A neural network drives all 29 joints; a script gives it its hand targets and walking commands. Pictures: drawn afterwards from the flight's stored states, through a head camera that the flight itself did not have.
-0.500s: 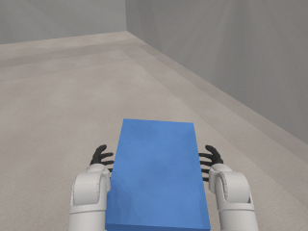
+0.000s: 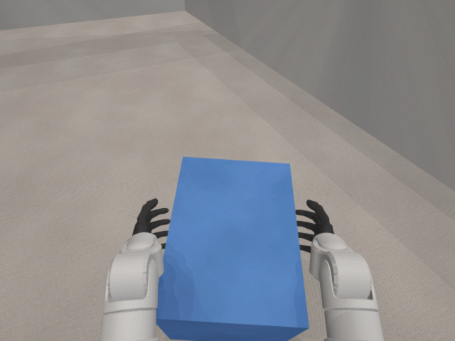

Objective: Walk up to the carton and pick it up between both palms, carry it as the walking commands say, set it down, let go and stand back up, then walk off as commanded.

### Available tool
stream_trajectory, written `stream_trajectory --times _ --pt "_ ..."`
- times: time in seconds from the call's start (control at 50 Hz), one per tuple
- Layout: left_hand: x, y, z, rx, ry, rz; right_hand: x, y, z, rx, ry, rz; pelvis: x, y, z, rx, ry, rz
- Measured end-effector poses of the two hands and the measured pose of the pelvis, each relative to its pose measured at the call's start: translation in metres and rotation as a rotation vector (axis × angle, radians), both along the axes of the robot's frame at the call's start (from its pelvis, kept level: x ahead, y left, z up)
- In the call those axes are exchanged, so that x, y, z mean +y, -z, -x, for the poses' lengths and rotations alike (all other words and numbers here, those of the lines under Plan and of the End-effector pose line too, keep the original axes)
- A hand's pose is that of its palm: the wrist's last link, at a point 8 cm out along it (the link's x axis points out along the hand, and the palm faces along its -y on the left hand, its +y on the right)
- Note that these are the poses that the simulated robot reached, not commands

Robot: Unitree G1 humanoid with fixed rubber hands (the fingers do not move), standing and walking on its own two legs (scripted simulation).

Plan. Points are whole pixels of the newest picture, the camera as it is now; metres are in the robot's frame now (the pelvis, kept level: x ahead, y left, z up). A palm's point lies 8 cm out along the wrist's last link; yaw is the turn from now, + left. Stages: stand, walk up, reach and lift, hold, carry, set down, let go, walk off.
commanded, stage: carry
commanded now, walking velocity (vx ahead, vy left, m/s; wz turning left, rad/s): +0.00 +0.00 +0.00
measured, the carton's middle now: (230, 250) +0.32 +0.01 -0.03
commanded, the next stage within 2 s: hold in 1.14 s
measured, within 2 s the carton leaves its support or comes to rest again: neither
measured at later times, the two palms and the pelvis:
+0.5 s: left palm (149, 246) +0.27 +0.15 +0.07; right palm (328, 251) +0.27 -0.15 +0.06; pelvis -0.01 -0.01 +0.00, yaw +0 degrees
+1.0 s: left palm (145, 246) +0.28 +0.16 +0.06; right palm (322, 248) +0.28 -0.14 +0.06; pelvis -0.01 +0.00 +0.00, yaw +0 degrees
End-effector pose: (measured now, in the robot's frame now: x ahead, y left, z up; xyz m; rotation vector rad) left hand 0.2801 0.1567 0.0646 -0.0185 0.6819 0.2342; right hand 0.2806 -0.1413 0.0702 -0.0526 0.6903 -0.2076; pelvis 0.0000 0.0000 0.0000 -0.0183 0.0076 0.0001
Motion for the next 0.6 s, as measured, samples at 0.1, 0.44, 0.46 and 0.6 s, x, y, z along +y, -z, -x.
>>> stream_trajectory --times 0.1,0.44,0.46,0.6 --pt "-0.004 -0.008 -0.003 -0.021 0.001 -0.016 -0.004 -0.003 -0.003 -0.02 -0.002 -0.017 -0.004 0.0 -0.003 -0.003 0.0 -0.006" --pt "-0.01 -0.003 0.009 0.0 0.01 -0.041 -0.011 0.008 0.011 0.002 -0.004 -0.047 -0.008 0.0 0.009 -0.014 0.0 -0.011" --pt "-0.01 -0.003 0.01 -0.002 0.01 -0.041 -0.011 0.008 0.011 -0.001 -0.005 -0.047 -0.008 0.0 0.009 -0.014 0.0 -0.011" --pt "-0.004 0.007 0.01 0.015 0.015 -0.051 -0.006 0.017 0.01 0.019 -0.023 -0.033 -0.005 0.0 0.01 -0.01 0.0 -0.007"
